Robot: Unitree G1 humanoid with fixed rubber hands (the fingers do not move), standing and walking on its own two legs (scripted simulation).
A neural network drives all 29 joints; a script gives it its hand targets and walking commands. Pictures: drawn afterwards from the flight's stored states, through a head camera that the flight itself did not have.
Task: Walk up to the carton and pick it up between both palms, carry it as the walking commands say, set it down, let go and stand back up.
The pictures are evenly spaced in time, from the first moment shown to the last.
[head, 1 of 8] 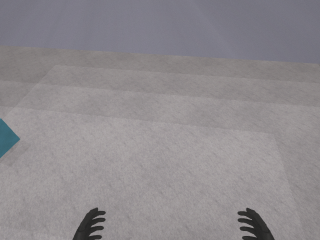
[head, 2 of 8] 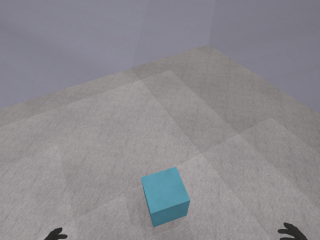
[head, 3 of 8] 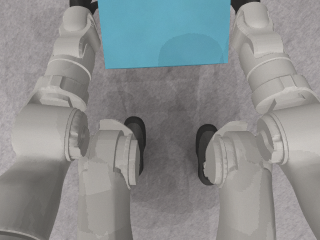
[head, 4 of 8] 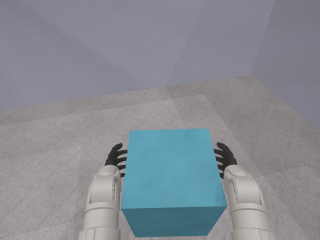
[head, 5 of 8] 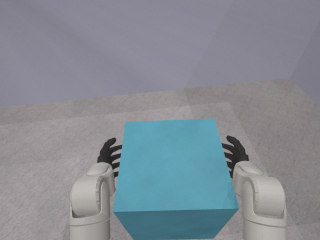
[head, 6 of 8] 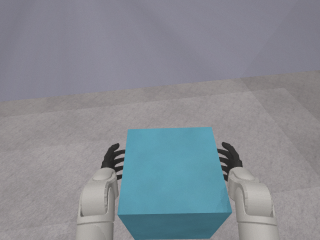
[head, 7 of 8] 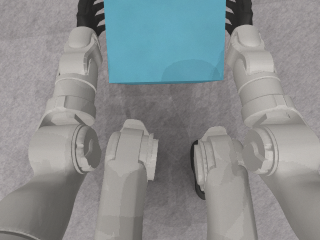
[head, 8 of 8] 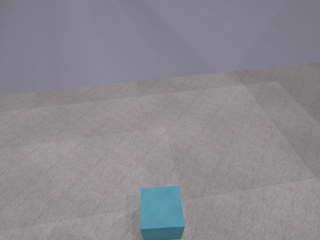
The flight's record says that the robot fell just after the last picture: no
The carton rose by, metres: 0.68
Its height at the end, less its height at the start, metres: +0.00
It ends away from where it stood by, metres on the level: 0.68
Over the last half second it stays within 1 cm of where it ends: yes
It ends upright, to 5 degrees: yes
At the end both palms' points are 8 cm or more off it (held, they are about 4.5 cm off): yes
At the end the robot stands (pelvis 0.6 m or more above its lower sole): yes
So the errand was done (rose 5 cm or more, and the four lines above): yes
